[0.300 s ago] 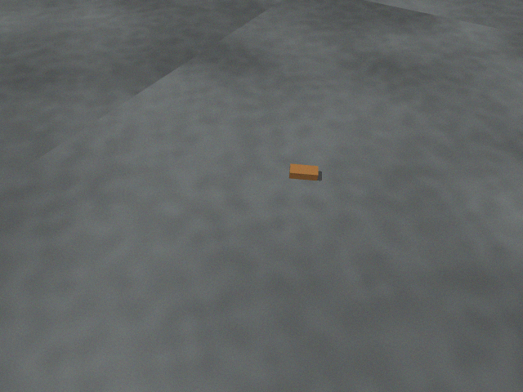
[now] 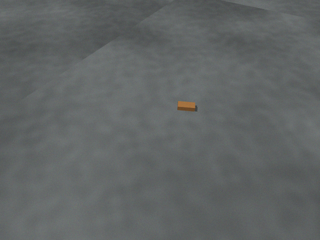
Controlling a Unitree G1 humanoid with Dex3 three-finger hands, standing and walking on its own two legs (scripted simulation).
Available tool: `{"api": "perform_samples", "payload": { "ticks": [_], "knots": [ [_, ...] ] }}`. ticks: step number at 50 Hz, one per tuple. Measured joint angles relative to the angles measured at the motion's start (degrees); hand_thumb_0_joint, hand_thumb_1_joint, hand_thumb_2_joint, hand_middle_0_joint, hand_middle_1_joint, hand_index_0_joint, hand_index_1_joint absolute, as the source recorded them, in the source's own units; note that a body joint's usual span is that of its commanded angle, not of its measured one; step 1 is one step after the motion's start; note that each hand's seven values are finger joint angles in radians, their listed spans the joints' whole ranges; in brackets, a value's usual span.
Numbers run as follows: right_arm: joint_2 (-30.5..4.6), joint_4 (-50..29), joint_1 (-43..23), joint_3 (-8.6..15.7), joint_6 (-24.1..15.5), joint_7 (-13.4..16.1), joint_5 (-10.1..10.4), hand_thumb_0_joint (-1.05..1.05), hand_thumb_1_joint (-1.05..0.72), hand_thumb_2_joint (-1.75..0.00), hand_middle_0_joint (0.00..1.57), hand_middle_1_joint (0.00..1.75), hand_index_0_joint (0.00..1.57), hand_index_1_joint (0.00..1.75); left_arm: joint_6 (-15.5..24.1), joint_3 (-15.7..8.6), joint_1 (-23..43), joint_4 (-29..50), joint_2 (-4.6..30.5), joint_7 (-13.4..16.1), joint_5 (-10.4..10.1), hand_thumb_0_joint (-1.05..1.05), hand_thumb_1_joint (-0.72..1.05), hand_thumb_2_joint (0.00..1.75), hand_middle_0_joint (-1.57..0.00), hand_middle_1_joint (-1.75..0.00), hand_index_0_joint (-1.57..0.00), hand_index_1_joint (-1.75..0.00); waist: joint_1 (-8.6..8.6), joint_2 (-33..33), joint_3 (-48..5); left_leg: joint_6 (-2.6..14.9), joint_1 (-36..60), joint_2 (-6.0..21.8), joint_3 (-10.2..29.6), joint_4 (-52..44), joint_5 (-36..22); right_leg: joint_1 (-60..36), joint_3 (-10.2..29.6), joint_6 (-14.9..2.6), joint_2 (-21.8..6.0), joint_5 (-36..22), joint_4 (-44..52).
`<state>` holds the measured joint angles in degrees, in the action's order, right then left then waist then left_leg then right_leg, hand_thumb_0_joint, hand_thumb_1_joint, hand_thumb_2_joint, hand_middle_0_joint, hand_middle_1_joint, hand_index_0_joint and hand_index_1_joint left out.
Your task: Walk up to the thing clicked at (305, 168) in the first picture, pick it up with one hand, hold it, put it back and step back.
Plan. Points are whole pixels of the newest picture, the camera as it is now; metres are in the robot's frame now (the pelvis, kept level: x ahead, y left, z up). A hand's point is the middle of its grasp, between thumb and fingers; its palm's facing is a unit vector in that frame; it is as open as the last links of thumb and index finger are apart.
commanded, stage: stand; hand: left
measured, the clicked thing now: (186, 106) +1.27 -0.22 -0.76
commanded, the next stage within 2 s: walk up in 0.82 s
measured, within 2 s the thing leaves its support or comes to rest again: neither
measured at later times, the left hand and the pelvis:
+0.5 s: hand out of the picture +0.08 +0.25 -0.15, palm faces -0.02 -0.94 -0.34, open 7.4 cm; pelvis +0.00 +0.00 +0.00, yaw +0 degrees
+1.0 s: hand out of the picture +0.10 +0.26 -0.15, palm faces -0.08 -0.93 -0.35, open 7.4 cm; pelvis +0.02 -0.02 -0.01, yaw -3 degrees
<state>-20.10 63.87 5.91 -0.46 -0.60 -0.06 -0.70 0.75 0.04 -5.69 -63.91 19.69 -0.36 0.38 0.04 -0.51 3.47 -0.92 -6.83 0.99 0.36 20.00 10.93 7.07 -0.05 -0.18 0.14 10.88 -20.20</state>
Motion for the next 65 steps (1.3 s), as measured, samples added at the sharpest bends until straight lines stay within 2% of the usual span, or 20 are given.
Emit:
{"api": "perform_samples", "payload": {
  "ticks": [41,42,44,46,49,53,56,57,58,59,60,62,65],
  "knots": [
    [0.04,0.3,0.79,-0.07,0.01,-0.01,-0.03,0.0,-0.91,-0.89,0.21,0.3,0.2,0.3,-0.06,-0.18,-0.75,-0.41,0.2,0.04,0.03,0.0,0.9,0.89,-0.2,-0.3,-0.21,-0.3,0.04,0.17,-0.04,0.13,0.83,-0.19,0.1,-1.1,-0.25,-0.92,-0.11,0.15,-0.21,-0.21,1.15],
    [0.08,-0.21,1.14,0.43,-0.15,-0.32,-0.3,0.0,-0.91,-0.89,0.21,0.3,0.2,0.3,-0.31,-0.87,-1.21,0.32,0.26,-0.56,0.49,0.01,0.9,0.89,-0.2,-0.3,-0.21,-0.3,0.13,0.25,-0.25,0.71,0.36,-0.17,-0.1,-0.14,1.1,-0.23,0.05,-0.18,-0.14,1.51,-0.18],
    [0.12,-1.71,2.71,1.84,-1.5,-0.94,-0.96,0.0,-0.91,-0.89,0.21,0.3,0.2,0.3,-0.87,-2.34,-2.85,1.96,1.04,-2.18,1.52,0.01,0.9,0.89,-0.2,-0.3,-0.21,-0.3,0.41,0.93,-1.21,1.94,-0.32,-0.25,-1.01,2.02,4.7,3.09,0.74,-1.17,-0.1,9.26,-7.85],
    [-0.36,-3.58,4.63,3.12,-2.97,-1.11,-1.39,0.0,-0.91,-0.89,0.21,0.3,0.21,0.3,-1.68,-3.44,-4.14,3.11,2.12,-3.32,2.22,0.01,0.9,0.89,-0.2,-0.3,-0.21,-0.3,0.0,1.12,-1.85,2.7,-0.3,0.27,-1.68,2.34,3.96,8.39,1.79,-1.56,0.44,12.47,-19.23],
    [-1.37,-5.03,7.41,4.13,-3.93,-0.86,-1.62,0.0,-0.9,-0.89,0.21,0.3,0.21,0.3,-1.84,-4.68,-5.28,4.83,4.48,-4.67,2.14,0.01,0.9,0.89,-0.2,-0.3,-0.21,-0.3,-0.41,2.53,-1.56,1.81,1.33,0.71,-2.72,2.01,4.2,14.62,3.91,-1.44,-1.0,11.66,-28.14],
    [-4.19,-5.5,9.82,5.45,-3.3,-1.15,-2.35,0.0,-0.9,-0.89,0.21,0.3,0.21,0.3,-1.72,-5.72,-6.59,6.72,6.1,-6.42,1.96,0.01,0.91,0.89,-0.2,-0.3,-0.2,-0.3,-0.36,2.28,-0.89,0.01,4.49,2.7,-4.28,2.66,6.73,17.13,3.09,-0.59,-4.65,9.58,-22.89],
    [-6.26,-5.79,10.78,6.19,-2.69,-1.23,-2.56,0.0,-0.9,-0.89,0.21,0.3,0.21,0.3,-1.08,-6.12,-7.33,7.47,6.78,-6.94,1.87,0.01,0.91,0.9,-0.2,-0.3,-0.2,-0.3,-0.53,1.3,-0.78,-0.52,5.22,4.82,-4.88,7.23,11.45,15.5,1.38,-0.59,-5.73,6.15,-17.28],
    [-6.82,-5.86,11.0,6.3,-2.36,-1.19,-2.62,0.0,-0.9,-0.89,0.21,0.3,0.21,0.3,-0.6,-6.32,-7.59,7.8,7.03,-6.86,1.89,0.01,0.91,0.9,-0.2,-0.3,-0.2,-0.3,-0.53,0.76,-0.84,0.27,4.46,5.93,-4.65,10.73,14.19,14.73,0.65,-0.06,-5.24,3.57,-16.46],
    [-7.45,-5.82,11.01,6.35,-1.96,-1.0,-2.63,0.0,-0.9,-0.89,0.21,0.3,0.21,0.3,0.01,-6.56,-7.53,8.25,6.9,-6.52,1.98,0.01,0.91,0.9,-0.2,-0.3,-0.2,-0.3,-0.54,-0.56,-0.47,1.92,2.67,7.4,-3.48,16.29,17.31,14.77,-0.47,0.46,-4.03,1.84,-18.03],
    [-7.76,-5.68,10.8,6.27,-1.36,-0.78,-2.27,0.0,-0.91,-0.89,0.21,0.3,0.2,0.3,0.61,-6.72,-7.55,9.02,6.53,-6.03,2.03,0.01,0.91,0.9,-0.2,-0.3,-0.2,-0.3,-0.31,-1.49,-0.21,2.74,-0.47,7.26,-1.3,23.72,19.63,15.17,-1.4,0.57,-3.12,3.12,-20.2],
    [-7.75,-5.55,10.3,6.14,-0.79,-0.72,-1.96,0.0,-0.91,-0.89,0.21,0.3,0.2,0.3,1.03,-6.62,-7.73,9.76,6.02,-5.61,1.86,0.01,0.91,0.9,-0.2,-0.3,-0.2,-0.3,0.24,-1.81,0.07,3.03,-3.78,5.81,0.36,30.94,20.39,15.09,-1.74,0.26,-2.59,4.44,-21.19],
    [-7.71,-5.79,9.13,5.7,-0.64,-1.08,-1.12,0.01,-0.91,-0.89,0.2,0.3,0.2,0.29,1.17,-5.84,-8.25,10.6,4.59,-5.15,1.3,0.0,0.91,0.89,-0.2,-0.29,-0.2,-0.3,0.96,-2.57,0.74,3.35,-9.58,3.55,0.79,40.18,18.07,13.08,-2.31,-0.82,-1.68,5.29,-19.63],
    [-6.99,-7.38,8.25,5.05,-1.76,-1.91,-0.41,0.01,-0.91,-0.89,0.2,0.3,0.2,0.29,1.03,-4.66,-9.61,11.09,2.97,-4.67,0.96,0.0,0.9,0.89,-0.2,-0.3,-0.21,-0.3,1.64,-2.93,0.92,3.33,-15.58,2.72,-1.68,41.01,14.02,9.17,-2.72,-1.79,-0.6,4.54,-14.68]
  ]
}}
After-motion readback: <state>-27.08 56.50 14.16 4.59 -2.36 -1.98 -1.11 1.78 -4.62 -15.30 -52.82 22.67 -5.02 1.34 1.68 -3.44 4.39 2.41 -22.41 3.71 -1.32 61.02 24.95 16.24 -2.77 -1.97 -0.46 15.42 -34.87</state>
